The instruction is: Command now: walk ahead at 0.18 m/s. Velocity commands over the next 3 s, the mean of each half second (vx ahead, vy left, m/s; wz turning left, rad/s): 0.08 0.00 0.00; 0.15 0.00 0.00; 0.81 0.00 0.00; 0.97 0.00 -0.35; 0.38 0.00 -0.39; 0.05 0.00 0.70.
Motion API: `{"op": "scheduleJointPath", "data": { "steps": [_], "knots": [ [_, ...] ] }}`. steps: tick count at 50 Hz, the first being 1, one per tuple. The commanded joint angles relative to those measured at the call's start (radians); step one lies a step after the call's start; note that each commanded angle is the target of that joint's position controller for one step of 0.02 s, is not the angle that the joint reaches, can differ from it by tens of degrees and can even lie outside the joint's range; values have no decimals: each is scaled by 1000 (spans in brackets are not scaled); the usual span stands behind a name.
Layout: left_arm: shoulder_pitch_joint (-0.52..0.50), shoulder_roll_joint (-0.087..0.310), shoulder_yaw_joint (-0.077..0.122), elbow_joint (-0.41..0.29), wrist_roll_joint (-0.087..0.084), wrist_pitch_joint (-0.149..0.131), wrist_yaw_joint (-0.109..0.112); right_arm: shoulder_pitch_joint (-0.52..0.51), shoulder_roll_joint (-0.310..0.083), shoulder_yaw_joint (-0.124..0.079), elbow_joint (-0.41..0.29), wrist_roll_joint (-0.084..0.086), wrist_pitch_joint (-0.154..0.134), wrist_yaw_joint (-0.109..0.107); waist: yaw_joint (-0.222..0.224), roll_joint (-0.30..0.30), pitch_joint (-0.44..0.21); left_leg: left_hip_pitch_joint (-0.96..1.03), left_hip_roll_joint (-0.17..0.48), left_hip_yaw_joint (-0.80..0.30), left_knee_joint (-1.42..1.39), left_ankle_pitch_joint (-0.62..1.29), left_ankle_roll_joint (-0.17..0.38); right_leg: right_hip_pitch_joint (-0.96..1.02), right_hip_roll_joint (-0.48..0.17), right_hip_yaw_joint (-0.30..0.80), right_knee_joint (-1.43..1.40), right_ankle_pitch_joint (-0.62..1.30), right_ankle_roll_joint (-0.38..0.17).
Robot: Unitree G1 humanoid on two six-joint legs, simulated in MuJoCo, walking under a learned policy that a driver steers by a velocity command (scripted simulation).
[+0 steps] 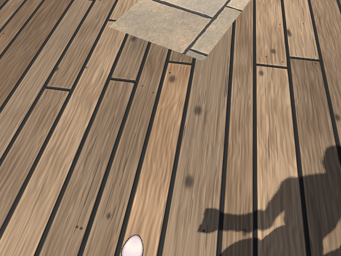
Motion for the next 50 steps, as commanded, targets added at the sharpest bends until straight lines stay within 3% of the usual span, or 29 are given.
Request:
{"op": "scheduleJointPath", "data": {
  "steps": [1, 4, 6, 7, 8, 9, 10, 12, 13, 14, 16, 19, 21, 30, 40, 41, 42, 43, 44, 45, 47, 49, 50],
  "knots": [
    [104, 22, 1, 2, 3, 13, -8, -81, -152, -25, -63, 12, -3, -17, 63, 103, -120, -83, 247, -69, -55, 567, 161, 279, 15, -11, -158, 166, 10],
    [49, 59, 12, -17, 8, 17, -10, -70, -154, -25, -37, 19, 17, -19, 50, 111, -97, -28, 277, -115, 5, 439, 144, 288, 24, -2, -259, 116, -10],
    [77, 79, 26, 0, 19, 12, -9, -76, -129, -18, -28, 35, 29, -23, 70, 88, -101, -18, 233, -122, 103, 281, 97, 374, 46, -24, -400, 176, -40],
    [96, 127, 40, 6, 24, 10, -2, -22, -102, -10, -17, 25, 28, -26, 53, 25, -118, -36, 172, -103, 176, 155, 46, 459, -14, 33, -438, 476, -62],
    [96, 169, 46, 3, 26, 16, 4, 97, -68, -2, 5, 2, 22, -25, -19, -85, -163, -122, 89, -71, 251, -114, 4, 590, -114, 124, -391, 705, -129],
    [103, 99, 30, 16, 27, 26, 3, 142, -20, 12, 28, 6, 30, -31, -18, -179, -204, -156, 64, -47, 312, -286, -35, 604, -176, 200, -416, 589, -221],
    [103, 44, 18, 19, 21, 30, -4, 98, -47, 8, 24, 12, 48, -39, 3, -145, -194, -158, 70, -58, 327, -314, -49, 564, -179, 251, -457, 382, -240],
    [36, 52, 17, 10, 16, 36, -8, 21, -69, 1, 13, 15, 88, -49, -5, -96, -162, -114, 92, -74, 264, -248, -48, 453, -138, 249, -508, 35, -189],
    [-28, 58, 18, -5, 11, 38, -7, 17, -69, 2, 16, 8, 102, -49, -23, -81, -128, -80, 101, -80, 206, -215, -44, 386, -104, 202, -519, -88, -146],
    [-48, 61, 20, -10, 8, 38, -5, 4, -82, -1, 25, 6, 108, -50, -12, -55, -84, -68, 99, -75, 180, -206, -44, 346, -50, 143, -513, -126, -106],
    [-4, 69, 27, 17, 3, 32, -2, 3, -85, -4, 45, 9, 102, -50, 8, -6, -73, -78, 98, -74, 165, -186, -41, 384, -3, 84, -458, -4, -80],
    [40, 56, 30, 49, -5, 26, 4, 5, -74, -3, 65, 13, 84, -47, 27, 33, -120, -87, 107, -83, 156, -104, -40, 492, 8, 52, -375, 255, -102],
    [42, 52, 33, 60, -5, 31, 5, -1, -67, -2, 73, 15, 81, -47, 34, 45, -129, -89, 106, -81, 159, -77, -43, 518, 11, 42, -353, 304, -113],
    [18, 36, 41, 104, -4, 65, 9, 31, -48, 2, 104, 14, 90, -54, 36, 49, -52, -120, 112, -87, 131, -125, -36, 501, 38, 16, -359, 186, -91],
    [13, 31, 41, 159, -3, 80, 16, 70, -27, 5, 119, 14, 81, -58, 44, 49, -6, -139, 115, -92, 82, -188, -33, 512, 48, 13, -389, 102, -68],
    [46, 26, 42, 182, -6, 81, 16, 115, -36, -2, 136, 19, 84, -59, 35, 70, -41, -114, 116, -102, 53, -381, -9, 506, 84, -26, -364, -152, -68],
    [42, 45, 51, 184, -16, 78, 14, 134, -81, -18, 132, 31, 85, -60, 23, 113, 6, -109, 154, -172, 10, -606, 42, 407, 127, -68, -306, -412, -62],
    [-47, 59, 54, 148, -26, 64, 8, 185, -128, -34, 127, 41, 77, -61, -22, 152, 80, -57, 259, -323, -96, -801, 111, 218, 132, -81, -225, -472, -56],
    [-145, 34, 44, 98, -46, 39, -5, 169, -191, -57, 118, 50, 58, -65, -38, 249, 167, -8, 433, -530, -225, -835, 186, 58, 93, -94, -79, -300, -61],
    [-180, 51, 50, 82, -46, 18, -13, 149, -178, -59, 105, 38, 36, -67, -35, 207, 207, 73, 495, -599, -252, -733, 213, -97, 29, -34, 19, -277, -71],
    [-141, 45, 55, 94, -44, -10, -25, 143, -111, -50, 98, 34, 5, -57, -5, 143, 177, 254, 470, -521, -203, -544, 178, -270, -30, 5, 103, -221, -73],
    [-141, 36, 55, 98, -40, -29, -37, 133, -89, -48, 78, 43, 6, -44, -4, 121, 122, 264, 389, -360, -195, -396, 118, -181, -34, -35, -24, -150, -60],
    [-154, 17, 49, 96, -37, -33, -42, 131, -96, -50, 68, 41, 9, -41, -10, 139, 106, 207, 354, -300, -198, -352, 105, -87, -15, -71, -75, -120, -47]
  ]
}}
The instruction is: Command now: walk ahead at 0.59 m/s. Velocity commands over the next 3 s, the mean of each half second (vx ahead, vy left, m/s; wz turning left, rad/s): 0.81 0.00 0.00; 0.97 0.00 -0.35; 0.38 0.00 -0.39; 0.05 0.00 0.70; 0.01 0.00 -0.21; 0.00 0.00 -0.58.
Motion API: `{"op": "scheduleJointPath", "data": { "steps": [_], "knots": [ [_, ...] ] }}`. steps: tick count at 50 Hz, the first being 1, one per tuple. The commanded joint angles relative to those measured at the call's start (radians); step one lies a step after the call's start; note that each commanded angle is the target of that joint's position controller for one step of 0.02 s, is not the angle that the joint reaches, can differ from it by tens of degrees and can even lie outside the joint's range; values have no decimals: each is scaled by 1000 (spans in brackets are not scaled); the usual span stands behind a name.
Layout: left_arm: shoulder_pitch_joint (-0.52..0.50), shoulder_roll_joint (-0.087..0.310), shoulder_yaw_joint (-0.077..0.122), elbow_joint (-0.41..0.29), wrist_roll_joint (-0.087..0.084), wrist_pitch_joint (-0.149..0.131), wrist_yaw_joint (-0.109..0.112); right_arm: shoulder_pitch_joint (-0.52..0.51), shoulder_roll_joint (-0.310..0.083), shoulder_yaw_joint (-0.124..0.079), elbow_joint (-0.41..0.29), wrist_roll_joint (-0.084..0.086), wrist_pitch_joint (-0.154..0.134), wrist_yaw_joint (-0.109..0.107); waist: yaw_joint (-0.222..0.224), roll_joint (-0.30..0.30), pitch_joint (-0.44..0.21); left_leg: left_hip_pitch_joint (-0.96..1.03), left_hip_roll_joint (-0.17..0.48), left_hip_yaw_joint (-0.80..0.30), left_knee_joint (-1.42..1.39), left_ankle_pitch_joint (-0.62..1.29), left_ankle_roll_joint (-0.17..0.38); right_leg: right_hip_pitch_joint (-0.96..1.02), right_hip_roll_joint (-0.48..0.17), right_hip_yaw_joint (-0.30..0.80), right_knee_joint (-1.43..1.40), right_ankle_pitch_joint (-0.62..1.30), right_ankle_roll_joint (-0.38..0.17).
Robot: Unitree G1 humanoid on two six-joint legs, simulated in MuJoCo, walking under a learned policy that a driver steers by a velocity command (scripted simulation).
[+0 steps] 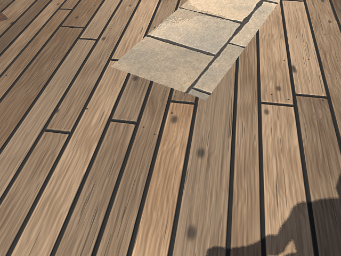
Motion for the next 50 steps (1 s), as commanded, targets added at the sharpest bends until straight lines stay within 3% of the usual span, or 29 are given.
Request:
{"op": "scheduleJointPath", "data": {
  "steps": [1, 5, 7, 8, 9, 10, 11, 12, 13, 14, 16, 18, 21, 25, 28, 30, 32, 33, 34, 35, 36, 37, 38, 39, 40, 41, 44, 46, 50],
  "knots": [
    [-203, 27, -3, -101, 2, -43, -19, -13, -134, -26, -63, 1, -15, 9, -13, 88, 171, -48, 235, -200, -247, -99, 161, -166, -42, -15, -115, 64, 22],
    [-155, 52, -8, -101, -6, -31, -30, -7, -176, -39, -80, 14, -16, 17, 27, 106, 192, -183, 242, -129, -215, -69, 173, 71, -5, -84, -231, 56, 14],
    [64, 116, 25, -45, -9, -29, -22, -39, -175, -35, -92, 3, -16, 20, 149, 102, 93, -255, 205, -58, 22, 251, 145, 350, 60, -132, -241, 39, -16],
    [294, 183, 59, 17, -15, -32, -15, -80, -152, -25, -111, -9, -15, 22, 264, 40, -33, -383, 149, 14, 354, 483, 105, 628, 35, -67, -245, 13, -55],
    [471, 306, 80, 49, 11, -35, -7, -101, -52, 1, -167, -9, -28, 23, 292, -279, -145, -686, 20, 42, 862, 186, 40, 835, -226, 441, -453, -451, -171],
    [432, 240, 44, 38, 32, -63, -25, -135, -12, 8, -210, 23, -60, 19, 243, -348, -192, -838, -70, -164, 1094, -120, 77, 809, -339, 894, -691, -680, -213],
    [292, 158, 12, 12, 30, -74, -34, -206, -72, -5, -251, 62, -78, 27, 187, -242, -56, -973, 0, -179, 1168, -43, 120, 719, -359, 807, -690, -614, -174],
    [233, 102, -9, 2, 31, -76, -41, -236, -76, -1, -265, 57, -85, 33, 155, -174, -14, -976, 54, -154, 1159, 40, 145, 626, -329, 660, -663, -470, -154],
    [170, 94, -17, -4, 35, -73, -46, -223, -71, -4, -262, 34, -80, 31, 104, -101, 9, -932, 109, -131, 1100, 125, 142, 523, -289, 532, -660, -355, -135],
    [116, 79, -26, -14, 44, -70, -49, -208, -63, -8, -264, 15, -63, 31, 60, -105, 43, -875, 146, -125, 1037, 182, 134, 404, -245, 430, -671, -287, -115],
    [107, 60, -37, -10, 50, -66, -42, -164, -42, -6, -252, 16, -21, 38, 15, -126, 82, -823, 170, -111, 993, 220, 109, 277, -196, 309, -712, -221, -109],
    [150, 77, -38, 0, 46, -70, -27, -206, -58, -10, -266, 7, -4, 32, 15, -90, 129, -880, 165, -94, 925, 296, 74, 252, -180, 249, -758, -128, -128],
    [232, 80, -43, 9, 43, -69, 1, -378, -75, -14, -323, -2, -14, 32, 61, -56, 178, -939, 144, -49, 688, 435, 35, 285, -162, 163, -812, 41, -134],
    [334, 82, -49, 15, 32, -67, 24, -531, -49, -4, -374, 12, -35, 66, 100, -52, 199, -853, 97, 6, 415, 603, 42, 387, -157, 60, -876, 198, -117],
    [376, 96, -45, 15, 24, -50, 30, -615, -43, 3, -412, 20, -47, 98, 105, -51, 220, -825, 62, 21, 242, 581, 63, 542, -177, 3, -860, 293, -104],
    [379, 128, -35, 5, 29, -40, 30, -635, -55, 1, -435, 25, -52, 115, 86, -94, 196, -745, 10, 58, 184, 499, 83, 633, -199, -19, -790, 577, -98],
    [386, 174, -19, 7, 58, -26, 31, -563, -114, -20, -445, 36, -44, 110, 16, -190, 99, -614, -68, 106, 215, 354, 116, 749, -227, -21, -612, 1106, -86],
    [383, 186, -15, 12, 72, -13, 30, -418, -166, -43, -420, 40, -35, 98, -67, -245, 12, -443, -93, 96, 241, 275, 143, 748, -239, -3, -418, 1310, -83],
    [318, 190, -17, -5, 74, -3, 27, -155, -219, -68, -352, 43, -23, 78, -208, -255, -111, -96, -66, 52, 238, 266, 169, 569, -211, -14, -115, 1283, -59],
    [354, 77, -44, -51, 71, -12, 16, 35, -304, -86, -304, 7, -15, 56, -192, -77, -309, 376, 181, -300, 305, -63, 223, 142, -110, 21, 276, 818, -47],
    [461, -60, -83, -44, 14, -56, -2, 63, -297, -84, -289, -7, -35, 69, -98, 262, -522, 591, 391, -865, 41, -556, 343, -128, 79, 172, 599, -93, -24],
    [322, 97, -40, -84, -36, -83, 3, 36, -189, -60, -266, -16, -42, 69, -137, 212, -399, 490, 343, -860, -90, -554, 251, -210, 22, 237, 650, -81, -69],
    [193, 126, -30, -131, -59, -86, 9, -21, -145, -48, -262, -23, -50, 67, -123, 143, -225, 333, 326, -658, -78, -363, 198, -263, -17, 202, 663, -44, -71],
    [139, 94, -36, -156, -42, -82, 16, -89, -129, -42, -243, -32, -60, 73, -70, -16, -134, 146, 306, -523, -97, -183, 174, -232, -65, 193, 607, 0, -71],
    [143, 88, -24, -157, -20, -65, 18, -150, -86, -31, -233, -43, -72, 76, -12, -29, -76, -9, 279, -405, -106, -78, 156, -174, -115, 196, 549, 57, -71],
    [203, 61, -21, -148, -19, -39, 11, -193, -60, -23, -221, -51, -73, 77, 39, 10, -41, -124, 259, -314, -123, -33, 146, -106, -148, 203, 529, 82, -66],
    [194, 23, -17, -169, -27, 22, 11, -260, -63, -23, -202, -22, -65, 75, 86, 48, 93, -283, 230, -84, -201, 74, 107, -143, -187, 171, 476, 77, -50],
    [128, 30, -15, -203, -11, 38, 15, -255, -91, -28, -201, -34, -65, 64, 86, 34, 152, -311, 209, 23, -229, 164, 99, -223, -188, 162, 425, 189, -33],
    [-8, 62, -10, -259, 12, 23, -4, -222, -119, -26, -218, -47, -61, 26, 65, -36, 218, -248, 148, 202, -242, 377, 82, -278, -130, 63, 163, 440, -19]
  ]
}}
Over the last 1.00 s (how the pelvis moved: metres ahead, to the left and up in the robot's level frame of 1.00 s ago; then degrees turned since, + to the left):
0.14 -0.04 0.00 0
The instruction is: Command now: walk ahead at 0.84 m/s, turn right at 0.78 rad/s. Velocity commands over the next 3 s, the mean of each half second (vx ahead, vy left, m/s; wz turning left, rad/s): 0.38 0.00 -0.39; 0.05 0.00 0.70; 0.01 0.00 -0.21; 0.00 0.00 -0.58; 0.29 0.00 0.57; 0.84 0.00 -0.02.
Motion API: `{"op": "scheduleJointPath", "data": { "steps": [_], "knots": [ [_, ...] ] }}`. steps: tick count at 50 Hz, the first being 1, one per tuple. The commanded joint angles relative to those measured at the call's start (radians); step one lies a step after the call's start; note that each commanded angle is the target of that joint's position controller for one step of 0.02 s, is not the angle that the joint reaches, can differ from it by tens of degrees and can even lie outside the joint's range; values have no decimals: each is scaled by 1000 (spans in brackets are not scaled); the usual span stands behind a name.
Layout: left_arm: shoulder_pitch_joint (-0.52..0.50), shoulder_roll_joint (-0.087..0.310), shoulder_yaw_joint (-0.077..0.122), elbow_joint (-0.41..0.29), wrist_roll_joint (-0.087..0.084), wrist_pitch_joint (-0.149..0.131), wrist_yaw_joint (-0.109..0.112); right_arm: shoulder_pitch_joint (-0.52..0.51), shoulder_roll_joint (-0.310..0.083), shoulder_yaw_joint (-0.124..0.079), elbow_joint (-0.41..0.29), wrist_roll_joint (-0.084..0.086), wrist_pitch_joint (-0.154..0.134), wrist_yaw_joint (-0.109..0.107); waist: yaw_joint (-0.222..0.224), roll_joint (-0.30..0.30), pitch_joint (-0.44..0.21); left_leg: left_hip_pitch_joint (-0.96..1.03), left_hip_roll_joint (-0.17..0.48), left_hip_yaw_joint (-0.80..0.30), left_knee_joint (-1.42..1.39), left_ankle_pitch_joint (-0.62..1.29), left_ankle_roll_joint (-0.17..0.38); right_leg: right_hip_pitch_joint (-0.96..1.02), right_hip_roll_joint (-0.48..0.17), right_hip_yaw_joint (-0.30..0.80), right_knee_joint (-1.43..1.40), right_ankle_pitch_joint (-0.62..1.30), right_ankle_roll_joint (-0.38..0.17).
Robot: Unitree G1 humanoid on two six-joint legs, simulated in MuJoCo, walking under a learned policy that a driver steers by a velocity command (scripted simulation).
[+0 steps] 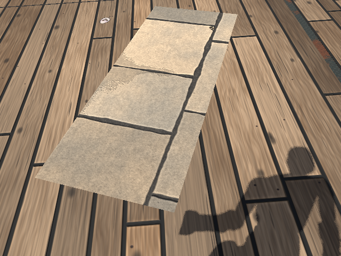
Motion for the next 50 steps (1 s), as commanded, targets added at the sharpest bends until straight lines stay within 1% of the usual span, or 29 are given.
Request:
{"op": "scheduleJointPath", "data": {
  "steps": [1, 3, 4, 6, 7, 8, 9, 10, 11, 12, 13, 16, 19, 21, 23, 27, 30, 34, 37, 40, 41, 42, 43, 44, 45, 46, 47, 48, 50],
  "knots": [
    [-36, 16, -3, -65, 24, -13, -26, -171, -118, -9, -124, -4, -18, -35, 72, 6, 195, -276, 225, 14, -179, 462, 58, 106, 20, -77, -198, 202, 4],
    [-97, 17, -3, -100, 36, -31, -63, -132, -174, -16, -137, 5, -4, -61, 54, -6, 162, -202, 231, 56, -82, 738, 25, 212, 89, -187, -371, 271, -6],
    [-71, 36, 7, -104, 31, -36, -78, -119, -207, -22, -145, 13, 6, -73, 67, 26, 110, -142, 241, 59, -4, 920, 13, 286, 141, -231, -399, 266, -10],
    [136, 113, 45, -78, 11, -25, -85, -165, -271, -40, -179, 34, 39, -80, 177, 128, -24, -68, 271, 42, 254, 1245, 12, 502, 229, -264, -392, 124, -34],
    [324, 199, 82, -43, 12, -7, -72, -217, -278, -46, -201, 42, 46, -68, 276, 140, -115, -124, 282, 9, 484, 1235, 12, 726, 249, -226, -397, 83, -69],
    [429, 232, 102, -14, 11, 7, -38, -246, -223, -38, -198, 63, 36, -44, 329, 53, -129, -222, 199, 5, 810, 846, -36, 889, 215, -129, -558, 209, -108],
    [311, 265, 90, -16, 43, 7, -23, -214, -12, 13, -253, 24, 9, -17, 161, -350, -36, -531, -11, -72, 1224, -346, -70, 964, 107, 128, -525, 769, -147],
    [233, 267, 65, -102, 121, -28, -33, 28, -14, 31, -266, 42, -15, -5, 31, -295, -380, -672, -55, -350, 1442, -376, -68, 1161, -157, 656, -609, 757, -383],
    [181, 232, 70, -158, 95, -29, -48, -45, -137, 10, -259, 44, -18, -10, 103, -51, -464, -622, -9, -418, 1397, -293, -36, 1116, -161, 688, -716, 528, -376],
    [128, 205, 63, -160, 55, -36, -53, -125, -150, 1, -286, 53, -9, -20, 75, 92, -312, -676, 28, -395, 1285, -216, -29, 965, -134, 609, -760, 291, -335],
    [68, 163, 49, -157, 25, -41, -49, -171, -147, -1, -277, 38, 14, -39, 43, 198, -210, -661, 86, -380, 1198, -156, -34, 805, -95, 539, -789, 148, -275],
    [6, 101, 24, -155, 60, -45, -30, -123, -160, -16, -255, 40, 85, -58, -3, 106, -122, -502, 170, -369, 1031, -95, -51, 506, -36, 320, -803, 308, -199],
    [64, 64, 3, -99, 81, -55, -10, -117, -95, -3, -225, 39, 93, -62, 22, 44, -160, -466, 182, -367, 869, -7, -75, 524, -5, 112, -796, 545, -189],
    [55, 79, 8, -89, 85, -43, 6, -150, -106, -6, -226, 44, 100, -66, 42, 10, -164, -503, 179, -379, 770, 58, -90, 584, 0, 38, -804, 483, -164],
    [35, 123, 23, -95, 77, -20, 23, -209, -143, -18, -249, 51, 108, -65, 70, -22, -132, -590, 175, -367, 727, 91, -105, 645, -21, 31, -840, 311, -148],
    [-2, 112, 23, -103, 71, 11, 42, -239, -162, -36, -275, 51, 127, -57, 94, -47, -67, -717, 196, -351, 698, 78, -126, 727, -78, 41, -896, 5, -164],
    [-24, 110, 24, -106, 68, 24, 50, -238, -144, -39, -292, 45, 134, -48, 97, -51, -52, -753, 201, -313, 679, 43, -131, 781, -103, 3, -888, 3, -172],
    [-33, 128, 30, -112, 65, 42, 52, -239, -107, -30, -324, 43, 130, -22, 98, -58, -68, -724, 183, -250, 599, 18, -113, 843, -131, -75, -828, 191, -167],
    [-55, 153, 39, -122, 52, 52, 44, -225, -102, -28, -345, 51, 128, 4, 85, -76, -92, -634, 147, -190, 492, 1, -75, 857, -148, -136, -763, 340, -139],
    [-84, 165, 47, -127, 19, 51, 35, -178, -116, -39, -356, 60, 135, 24, 43, -83, -114, -490, 103, -147, 300, 71, -10, 846, -155, -186, -650, 362, -71],
    [-79, 153, 47, -117, 8, 48, 31, -126, -130, -49, -347, 56, 134, 19, 7, -62, -121, -376, 73, -144, 179, 203, 25, 791, -122, -227, -552, 335, -16],
    [-40, 134, 46, -109, 19, 39, 22, -48, -214, -82, -337, 45, 131, -3, -19, 57, -152, -181, 112, -277, 107, 506, 87, 639, -42, -263, -355, 173, 62],
    [-78, 66, 27, -176, 71, 25, 10, -24, -384, -121, -351, 25, 133, -25, 32, 386, -181, 66, 374, -672, 168, 1069, 245, 253, 114, -274, -37, -550, 150],
    [-141, 85, 24, -192, 84, 11, 1, -28, -347, -104, -393, -1, 114, -16, -12, 294, -316, 143, 447, -815, 164, 1077, 380, 109, 190, -42, 144, -720, 157],
    [-179, 120, 33, -195, 52, 7, -3, -58, -319, -99, -399, 5, 102, -5, -23, 180, -296, 130, 402, -726, 146, 994, 352, 70, 175, 24, 186, -649, 136],
    [-164, 122, 34, -182, 38, 7, 4, -123, -287, -92, -406, 30, 99, -11, 15, 129, -236, 83, 346, -637, 147, 890, 293, 49, 158, 26, 153, -554, 126],
    [-144, 128, 36, -163, 44, 13, 14, -180, -237, -76, -421, 52, 109, -21, 37, 100, -190, 21, 316, -587, 140, 816, 250, 52, 137, 22, 104, -488, 129],
    [-128, 138, 41, -154, 45, 23, 21, -222, -209, -63, -436, 56, 119, -32, 60, 116, -173, -60, 296, -555, 125, 771, 233, 113, 129, 21, 67, -448, 134],
    [-96, 117, 36, -140, 41, 35, 20, -236, -208, -55, -448, 35, 128, -41, 74, 137, -171, -126, 267, -521, 113, 781, 226, 193, 151, -4, 21, -393, 147]
  ]
}}
Over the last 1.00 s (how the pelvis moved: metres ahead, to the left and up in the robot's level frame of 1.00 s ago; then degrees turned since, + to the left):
0.72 -0.07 -0.01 -13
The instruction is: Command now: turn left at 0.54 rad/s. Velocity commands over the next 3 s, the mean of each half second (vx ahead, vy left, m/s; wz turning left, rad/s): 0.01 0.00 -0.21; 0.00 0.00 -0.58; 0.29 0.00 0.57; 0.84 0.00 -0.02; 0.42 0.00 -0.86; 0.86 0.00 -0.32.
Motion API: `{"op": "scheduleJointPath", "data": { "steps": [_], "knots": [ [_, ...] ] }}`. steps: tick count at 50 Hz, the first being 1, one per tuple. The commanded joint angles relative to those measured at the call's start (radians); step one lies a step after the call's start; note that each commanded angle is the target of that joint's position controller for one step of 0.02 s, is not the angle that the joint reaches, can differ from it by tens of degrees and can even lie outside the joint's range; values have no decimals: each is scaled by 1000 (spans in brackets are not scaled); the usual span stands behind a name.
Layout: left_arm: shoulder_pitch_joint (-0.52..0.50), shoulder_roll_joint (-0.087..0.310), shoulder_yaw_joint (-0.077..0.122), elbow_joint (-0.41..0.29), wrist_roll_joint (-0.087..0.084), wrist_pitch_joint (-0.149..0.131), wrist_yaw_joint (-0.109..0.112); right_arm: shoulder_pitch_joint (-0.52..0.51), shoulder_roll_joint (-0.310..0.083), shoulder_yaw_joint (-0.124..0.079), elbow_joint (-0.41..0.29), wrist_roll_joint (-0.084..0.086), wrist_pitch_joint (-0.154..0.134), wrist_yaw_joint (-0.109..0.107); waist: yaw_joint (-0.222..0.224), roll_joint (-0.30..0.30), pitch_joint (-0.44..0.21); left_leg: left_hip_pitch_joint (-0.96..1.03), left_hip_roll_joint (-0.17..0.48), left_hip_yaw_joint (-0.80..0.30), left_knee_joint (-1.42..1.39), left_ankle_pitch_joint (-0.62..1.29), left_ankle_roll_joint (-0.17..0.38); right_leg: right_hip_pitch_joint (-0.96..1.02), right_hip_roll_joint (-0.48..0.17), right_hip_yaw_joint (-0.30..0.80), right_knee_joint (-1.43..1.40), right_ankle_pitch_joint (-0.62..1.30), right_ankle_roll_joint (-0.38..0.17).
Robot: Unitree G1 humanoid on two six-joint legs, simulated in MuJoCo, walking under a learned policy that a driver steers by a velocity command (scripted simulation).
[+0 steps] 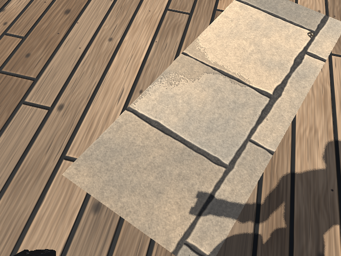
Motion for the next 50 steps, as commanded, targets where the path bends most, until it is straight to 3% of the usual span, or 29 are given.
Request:
{"op": "scheduleJointPath", "data": {
  "steps": [1, 4, 8, 10, 12, 14, 16, 17, 18, 19, 20, 21, 23, 25, 29, 34, 37, 38, 39, 40, 41, 42, 43, 44, 47, 49, 50],
  "knots": [
    [15, 56, 11, -51, -5, -2, 6, -17, -135, -28, -86, -11, -5, -19, 14, 133, -220, 271, 245, -218, -93, 685, 186, -70, -6, 25, -57, 75, 17],
    [13, 43, 2, -45, -5, 3, 11, -16, -143, -24, -83, -15, -1, -28, 0, 148, -213, 251, 237, -212, -91, 615, 179, -24, -10, 27, -183, 115, 31],
    [60, 23, -13, -11, -8, 8, -7, -75, -40, 25, -63, -45, -10, -16, -2, 170, -200, 142, 230, -138, -121, 440, 163, 170, -60, 7, -364, 186, 24],
    [38, 67, -2, -31, -17, 10, -13, -73, -87, 15, -42, -51, -13, -7, -18, 191, -140, 119, 250, -149, -129, 355, 172, 181, -42, -23, -392, 150, 9],
    [28, 105, 9, -57, -27, 7, -18, -66, -136, -1, -33, -43, -6, -13, -30, 190, -94, 158, 287, -179, -113, 348, 182, 126, -28, -37, -406, 83, -12],
    [54, 97, 10, -65, -31, 2, -27, -72, -139, -6, -32, -27, 3, -27, -21, 178, -89, 213, 315, -191, -76, 401, 177, 106, -25, -49, -450, 75, -34],
    [110, 78, 10, -55, -30, -3, -36, -90, -131, -10, -34, -12, 11, -40, 9, 165, -102, 227, 306, -156, -19, 422, 138, 166, -12, -71, -575, 188, -63],
    [131, 91, 15, -54, -26, -4, -36, -78, -120, -12, -31, -7, 11, -45, 16, 132, -107, 206, 267, -114, 36, 353, 89, 221, -18, -32, -660, 338, -91],
    [165, 170, 38, -57, -17, -8, -27, -75, -92, -12, -51, -25, 3, -46, -3, -44, -133, 105, 155, -3, 230, 195, 5, 317, -127, 177, -710, 648, -159],
    [191, 243, 60, -63, -16, -12, -23, -154, -63, -5, -102, -51, -10, -43, 7, -243, -118, -160, -38, 87, 425, -168, -91, 450, -280, 462, -755, 913, -329],
    [277, 214, 53, -60, 6, -23, -23, -218, -49, 2, -122, -48, -20, -41, 82, -244, -178, -309, -70, -22, 621, -479, -101, 566, -350, 583, -805, 918, -429],
    [260, 196, 50, -64, 10, -34, -18, -201, -54, -2, -114, -29, -25, -34, 64, -152, -194, -341, -36, -80, 711, -445, -95, 598, -315, 525, -785, 868, -397],
    [164, 168, 47, -91, -26, -26, -2, -181, -53, -7, -93, -23, -23, -30, 19, -51, -171, -356, -4, -92, 667, -310, -100, 565, -226, 405, -763, 804, -305],
    [126, 153, 45, -114, -38, 2, 17, -190, -33, -6, -96, -23, -26, -25, 4, -62, -173, -290, -12, -70, 551, -229, -117, 514, -167, 372, -773, 745, -272],
    [137, 177, 62, -139, -31, 31, 30, -172, -14, -3, -74, -14, -35, -13, 13, -93, -193, -196, -50, -67, 326, -157, -133, 481, -132, 407, -764, 641, -257],
    [95, 184, 68, -173, -34, 44, 20, -128, -52, -17, -53, -6, -49, 0, 13, -159, -175, -47, -71, -77, 116, -109, -121, 380, -99, 512, -759, 513, -231],
    [64, 146, 49, -185, -40, 48, 19, -43, -77, -31, -17, -12, -58, 6, -13, -163, -190, 133, -12, -58, -131, 82, -84, 333, -46, 485, -676, 391, -172],
    [113, 100, 31, -182, -25, 49, 18, -43, -120, -39, -28, -26, -55, 2, 14, -49, -209, 228, 141, -204, -171, 94, -25, 251, 17, 420, -552, 159, -133],
    [152, 68, 19, -198, -20, 42, 17, -86, -193, -46, -48, -52, -45, -1, 70, 242, -151, 256, 328, -460, -224, 230, 112, 51, 183, 243, -358, -164, -80],
    [165, 144, 40, -195, -4, 26, 15, -87, -170, -43, -57, -72, -53, 2, 66, 288, -128, 177, 446, -625, -247, 229, 239, -7, 124, 211, -104, -214, -33],
    [162, 200, 56, -169, -10, 23, 13, -117, -118, -26, -68, -57, -57, -3, 64, 188, -105, 137, 406, -525, -227, 191, 237, -1, 90, 208, 0, -137, -15],
    [153, 199, 58, -147, -11, 28, 13, -139, -87, -17, -66, -40, -54, -7, 61, 129, -85, 116, 328, -402, -209, 140, 188, 13, 78, 192, 30, -70, 1],
    [145, 168, 49, -140, -9, 34, 15, -137, -79, -10, -63, -26, -50, -11, 50, 115, -81, 125, 279, -343, -203, 116, 159, 4, 79, 181, 51, -24, 13],
    [136, 133, 35, -142, -11, 35, 12, -122, -80, -5, -54, -20, -45, -15, 36, 121, -71, 131, 259, -305, -198, 171, 160, -3, 81, 168, 53, 4, 24],
    [84, 69, 4, -164, -15, 27, 7, -57, -80, 0, -27, -29, -34, -20, 1, 170, -108, 205, 219, -213, -176, 272, 162, 42, 52, 101, -146, 12, 38],
    [63, -2, -27, -165, 3, 22, 3, -51, -56, 14, -13, -26, -28, -11, -5, 216, -134, 170, 185, -191, -165, 267, 147, 205, 13, 54, -402, -31, 40],
    [56, 6, -23, -161, 0, 20, 2, -26, -81, 7, -6, -18, -22, -5, -19, 247, -121, 167, 178, -213, -158, 264, 148, 242, 33, 24, -494, -28, 43]
  ]
}}
Over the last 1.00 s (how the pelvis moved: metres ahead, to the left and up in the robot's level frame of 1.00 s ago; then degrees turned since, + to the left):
0.37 0.05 0.01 14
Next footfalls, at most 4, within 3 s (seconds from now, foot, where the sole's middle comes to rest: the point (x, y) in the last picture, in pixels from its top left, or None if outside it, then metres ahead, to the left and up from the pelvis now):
0.34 right None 0.06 -0.14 -0.78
0.76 left None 0.16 0.06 -0.78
1.08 right None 0.00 -0.15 -0.78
1.58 left None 0.29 0.15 -0.78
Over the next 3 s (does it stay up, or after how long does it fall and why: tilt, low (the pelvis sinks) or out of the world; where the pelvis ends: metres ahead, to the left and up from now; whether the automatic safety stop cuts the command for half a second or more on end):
stays up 0.94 -0.09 -0.03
